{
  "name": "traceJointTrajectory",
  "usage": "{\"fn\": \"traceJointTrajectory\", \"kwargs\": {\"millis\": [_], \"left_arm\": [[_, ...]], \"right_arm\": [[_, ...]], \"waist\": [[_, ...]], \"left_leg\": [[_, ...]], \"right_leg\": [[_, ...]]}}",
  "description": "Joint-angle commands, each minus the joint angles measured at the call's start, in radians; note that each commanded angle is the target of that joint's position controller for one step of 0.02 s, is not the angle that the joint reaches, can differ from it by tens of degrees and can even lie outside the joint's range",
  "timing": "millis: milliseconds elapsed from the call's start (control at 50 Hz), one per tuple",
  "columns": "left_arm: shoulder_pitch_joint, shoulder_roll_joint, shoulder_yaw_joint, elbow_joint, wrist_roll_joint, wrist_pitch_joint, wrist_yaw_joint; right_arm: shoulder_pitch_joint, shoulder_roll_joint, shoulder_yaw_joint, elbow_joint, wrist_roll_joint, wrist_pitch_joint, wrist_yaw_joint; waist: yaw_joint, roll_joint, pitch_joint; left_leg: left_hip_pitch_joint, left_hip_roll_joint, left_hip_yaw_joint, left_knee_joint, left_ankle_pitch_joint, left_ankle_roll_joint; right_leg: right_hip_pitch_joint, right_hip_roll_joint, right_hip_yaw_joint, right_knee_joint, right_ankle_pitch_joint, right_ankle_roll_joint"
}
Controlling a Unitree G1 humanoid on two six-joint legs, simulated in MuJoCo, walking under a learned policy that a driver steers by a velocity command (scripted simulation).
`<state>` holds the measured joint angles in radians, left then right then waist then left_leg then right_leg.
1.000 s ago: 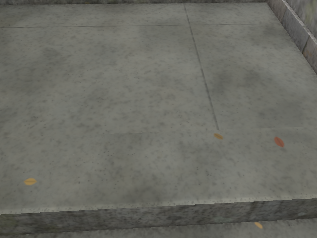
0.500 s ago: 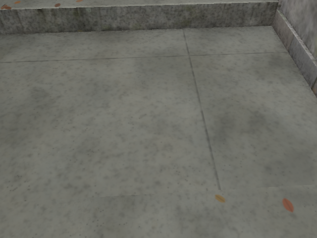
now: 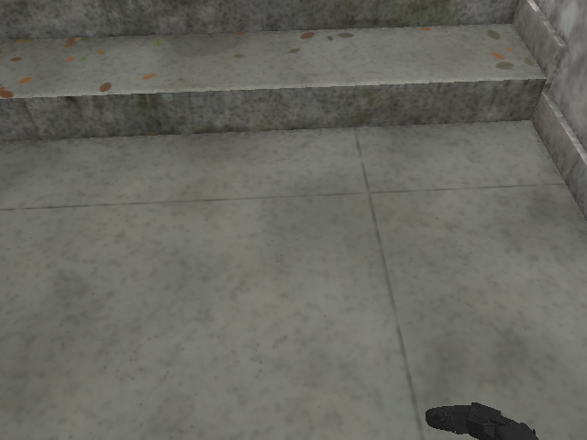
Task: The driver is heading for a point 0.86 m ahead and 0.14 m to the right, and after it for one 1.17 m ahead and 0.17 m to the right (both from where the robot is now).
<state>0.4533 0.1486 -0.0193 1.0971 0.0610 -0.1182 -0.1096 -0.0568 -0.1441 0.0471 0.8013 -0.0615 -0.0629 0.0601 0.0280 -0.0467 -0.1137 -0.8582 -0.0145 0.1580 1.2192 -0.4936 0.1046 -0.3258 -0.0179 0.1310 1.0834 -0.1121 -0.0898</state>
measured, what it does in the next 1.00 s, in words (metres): climbs, turning right: right foot, then left foot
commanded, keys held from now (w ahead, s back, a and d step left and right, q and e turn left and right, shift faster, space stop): w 0.12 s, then w+e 0.68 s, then w+q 0.20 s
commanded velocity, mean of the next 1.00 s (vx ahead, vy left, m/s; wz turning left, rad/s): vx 0.50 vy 0.00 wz -0.31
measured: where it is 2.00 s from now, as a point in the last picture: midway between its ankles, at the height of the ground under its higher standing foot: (379, 235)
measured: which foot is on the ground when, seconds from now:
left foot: down 0.00-0.54, up 0.56-0.96, down 0.98-1.00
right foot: up 0.00-0.48, down 0.50-0.98, up 1.00-1.00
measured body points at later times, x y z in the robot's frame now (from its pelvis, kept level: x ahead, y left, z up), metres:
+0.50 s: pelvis +0.30 -0.04 +0.09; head +0.31 -0.04 +0.54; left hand +0.56 +0.15 +0.00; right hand +0.22 -0.24 -0.07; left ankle +0.08 +0.08 -0.62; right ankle +0.42 -0.15 -0.63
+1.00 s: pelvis +0.60 -0.09 +0.09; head +0.62 -0.10 +0.54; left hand +0.71 +0.17 -0.04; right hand +0.77 -0.39 +0.04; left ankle +0.76 -0.04 -0.63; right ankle +0.42 -0.15 -0.62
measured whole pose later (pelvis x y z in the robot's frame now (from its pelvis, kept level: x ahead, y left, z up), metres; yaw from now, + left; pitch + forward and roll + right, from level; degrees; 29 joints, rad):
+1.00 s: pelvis +0.60 -0.09 +0.09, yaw -20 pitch +3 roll +0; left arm 0.37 0.27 0.08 0.87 0.00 -0.06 0.02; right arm -0.01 -0.25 -0.04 0.70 0.00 -0.14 0.00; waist 0.08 0.00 -0.02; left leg -0.51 -0.03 -0.01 0.49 -0.02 0.04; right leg -0.10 0.10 0.17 0.59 -0.49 -0.07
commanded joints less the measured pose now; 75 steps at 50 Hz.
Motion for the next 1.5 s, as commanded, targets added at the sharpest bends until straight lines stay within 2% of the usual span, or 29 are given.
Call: {"fn": "traceJointTrajectory", "kwargs": {"millis": [20,100,160,220,300,400,500,540,560,580,600,620,640,700,760,880,960,1000,1020,1040,1100,1160,1260,1280,1360,1420,1460,1480,1500], "left_arm": [[-0.063,0.041,0.032,-0.084,-0.016,-0.011,0.032],[-0.161,0.01,0.001,-0.169,-0.008,0.023,0.055],[-0.244,0.058,0.027,-0.189,0.002,0.02,0.031],[-0.386,0.089,0.037,-0.243,-0.01,-0.001,0.011],[-0.513,0.063,0.043,-0.282,-0.027,0.027,0.012],[-0.597,0.078,0.065,-0.315,-0.032,0.065,0.026],[-0.459,0.162,0.118,-0.287,-0.057,0.029,0.064],[-0.084,0.205,0.129,-0.183,-0.044,0.005,0.096],[0.178,0.177,0.116,-0.086,-0.02,0.02,0.099],[0.205,0.217,0.139,-0.058,0.005,0.007,0.104],[0.083,0.242,0.154,-0.069,-0.008,-0.01,0.104],[-0.01,0.182,0.134,-0.079,-0.014,-0.011,0.093],[-0.212,0.159,0.111,-0.195,-0.103,-0.001,0.09],[-0.286,0.155,0.095,-0.267,-0.07,0.021,0.104],[-0.197,0.199,0.101,-0.276,-0.064,0.039,0.14],[-0.027,0.219,0.115,-0.238,-0.086,0.044,0.137],[-0.044,0.243,0.123,-0.257,-0.062,0.057,0.137],[-0.084,0.195,0.102,-0.306,-0.041,0.042,0.135],[0.049,0.152,0.081,-0.302,-0.054,0.018,0.121],[-0.006,0.223,0.09,-0.305,-0.061,0.001,0.115],[-0.254,0.244,0.097,-0.379,-0.032,-0.022,0.114],[-0.245,0.207,0.093,-0.423,-0.033,-0.004,0.125],[-0.418,0.168,0.064,-0.482,-0.036,0.014,0.13],[-0.4,0.128,0.043,-0.486,-0.005,0.06,0.111],[-0.461,0.19,0.053,-0.525,-0.023,0.079,0.113],[-0.344,0.218,0.063,-0.5,-0.021,0.046,0.124],[-0.138,0.363,0.105,-0.469,0.004,0.028,0.148],[-0.088,0.389,0.123,-0.438,-0.001,0.043,0.146],[-0.111,0.316,0.111,-0.437,-0.006,0.046,0.138]], "right_arm": [[0.436,-0.197,-0.083,0.189,0.001,-0.024,-0.027],[0.25,0.01,-0.028,0.245,-0.012,-0.03,-0.022],[0.169,-0.01,-0.033,0.175,-0.011,-0.068,-0.038],[0.363,-0.079,-0.044,0.186,-0.032,-0.086,-0.061],[0.531,-0.129,-0.058,0.23,-0.008,-0.081,-0.036],[0.557,-0.143,-0.072,0.256,0.004,-0.086,-0.02],[0.539,-0.215,-0.102,0.228,-0.011,-0.055,-0.039],[0.638,-0.129,-0.064,0.172,-0.023,-0.07,-0.051],[0.504,-0.148,-0.07,0.147,-0.027,-0.061,-0.012],[0.332,-0.127,-0.08,0.072,0.011,-0.056,0.007],[0.227,-0.165,-0.091,0.051,0.005,-0.067,-0.005],[0.272,-0.16,-0.092,0.051,-0.014,-0.069,-0.022],[0.165,-0.176,-0.11,-0.055,0.113,-0.11,-0.072],[0.265,-0.141,-0.107,-0.051,0.079,-0.107,-0.082],[0.122,-0.12,-0.094,-0.107,0.037,-0.087,-0.088],[-0.052,-0.18,-0.101,-0.169,0.079,-0.071,-0.084],[0.037,-0.229,-0.123,-0.161,0.068,-0.085,-0.062],[0.374,-0.319,-0.154,-0.097,0.05,-0.088,-0.064],[0.425,-0.379,-0.174,-0.072,0.061,-0.076,-0.052],[0.402,-0.289,-0.156,-0.091,0.083,-0.063,-0.059],[0.283,-0.258,-0.141,-0.127,0.057,-0.036,-0.064],[0.283,-0.218,-0.131,-0.128,0.069,-0.025,-0.055],[0.347,-0.305,-0.162,-0.122,0.08,-0.007,-0.072],[0.437,-0.297,-0.163,-0.075,0.05,-0.004,-0.055],[0.463,-0.288,-0.171,-0.082,0.046,0.009,-0.035],[0.436,-0.278,-0.173,-0.096,0.041,0.006,-0.041],[0.442,-0.179,-0.145,-0.129,0.081,-0.014,-0.043],[0.447,-0.223,-0.147,-0.151,0.065,-0.009,-0.048],[0.431,-0.253,-0.15,-0.133,0.045,0.003,-0.049]], "waist": [[-0.118,0.112,0.01],[0.065,-0.027,-0.021],[0.088,0.091,0.028],[-0.011,0.088,0.021],[-0.068,0.127,0.103],[-0.057,0.115,0.168],[0.026,0.144,0.074],[0.081,-0.023,-0.231],[0.183,-0.122,-0.274],[0.212,-0.043,-0.124],[0.18,-0.03,0.06],[0.092,0.009,0.035],[-0.014,0.021,0.09],[-0.099,0.073,0.071],[-0.055,0.049,0.12],[0.055,-0.037,0.109],[0.006,-0.052,0.06],[-0.123,0.061,-0.18],[-0.076,0.408,-0.255],[-0.102,0.329,-0.184],[-0.071,0.009,0.031],[-0.011,0.082,0.024],[-0.051,0.101,0.054],[-0.065,0.113,0.031],[-0.09,0.153,0.067],[-0.02,0.141,0.064],[0.067,-0.11,-0.075],[0.061,-0.227,-0.074],[0.043,-0.132,0.004]], "left_leg": [[0.556,0.253,-0.818,-0.723,0.028,0.187],[0.485,0.215,-0.466,-0.753,0.494,0.057],[0.343,0.109,-0.189,-0.91,0.42,0.056],[0.562,0.147,-0.141,-0.933,0.717,0.037],[0.759,0.224,-0.091,-1.036,0.827,0.077],[1.031,0.28,-0.036,-1.045,0.988,0.042],[1.047,0.269,0.054,-0.759,1.47,-0.031],[0.386,0.137,-0.007,-0.301,0.968,-0.179],[0.185,-0.053,-0.077,0.017,-0.015,-0.207],[0.023,-0.033,-0.247,0.166,-0.002,-0.14],[-0.057,0.032,-0.3,0.207,0.061,-0.12],[0.063,0.061,-0.313,0.173,0.122,-0.087],[0.136,0.042,-0.25,0.193,0.159,-0.102],[0.171,0.11,-0.245,0.06,0.172,-0.104],[0.332,0.082,-0.176,-0.334,0.423,-0.148],[0.343,0.043,-0.197,-0.678,0.573,-0.167],[0.42,-0.007,-0.149,-0.786,0.42,-0.053],[0.958,0.177,-0.436,-0.722,0.522,0.107],[1.216,0.364,-0.882,-0.858,0.356,0.279],[1.215,0.351,-0.99,-0.929,0.141,0.264],[0.863,0.238,-0.665,-0.94,0.525,0.187],[0.73,0.154,-0.545,-0.958,0.652,0.173],[0.568,0.102,-0.488,-0.965,0.509,0.133],[0.587,0.07,-0.47,-0.955,0.466,0.092],[0.621,0.089,-0.565,-0.887,0.434,0.069],[0.568,0.065,-0.608,-0.774,0.353,0.041],[0.282,-0.098,-0.372,-0.396,0.097,-0.042],[0.143,-0.115,-0.264,-0.244,-0.106,-0.044],[0.105,-0.041,-0.259,-0.159,-0.069,-0.041]], "right_leg": [[-0.66,0.09,0.171,0.792,0.086,-0.05],[-0.772,0.027,0.132,0.76,0.101,-0.118],[-0.573,-0.046,-0.037,0.498,0.086,-0.078],[-0.634,-0.063,-0.054,0.207,0.216,-0.012],[-0.555,-0.065,-0.119,-0.177,0.284,0.03],[-0.5,-0.025,-0.151,-0.431,0.165,0.0],[-0.079,0.119,-0.239,-0.529,0.098,-0.063],[0.792,-0.033,0.124,-0.4,0.151,-0.269],[0.942,-0.214,0.486,-0.649,0.149,-0.357],[0.862,-0.211,0.48,-0.73,0.1,-0.283],[0.639,-0.191,0.408,-0.737,0.083,-0.251],[0.455,-0.19,0.364,-0.761,0.169,-0.27],[0.247,-0.178,0.401,-0.83,0.282,-0.261],[0.047,-0.146,0.277,-0.864,0.144,-0.235],[-0.192,-0.023,0.139,-0.89,0.1,-0.174],[0.066,-0.088,0.191,-0.777,-0.036,-0.13],[0.289,-0.118,0.172,-0.566,0.434,-0.083],[0.009,-0.002,0.038,-0.108,0.35,-0.018],[-0.33,0.118,-0.053,0.197,-0.326,0.054],[-0.491,0.062,0.008,0.314,-0.359,0.051],[-0.465,-0.024,-0.025,0.228,-0.19,0.071],[-0.359,-0.047,-0.05,0.042,-0.198,0.107],[-0.22,-0.009,-0.078,-0.374,0.022,0.151],[-0.163,0.004,-0.129,-0.397,0.023,0.158],[-0.121,0.019,-0.11,-0.501,-0.012,0.14],[0.089,0.018,-0.078,-0.625,-0.106,0.096],[0.501,-0.292,0.28,-0.739,-0.365,-0.012],[0.498,-0.408,0.551,-0.835,-0.484,-0.092],[0.439,-0.393,0.525,-0.846,-0.554,-0.104]]}}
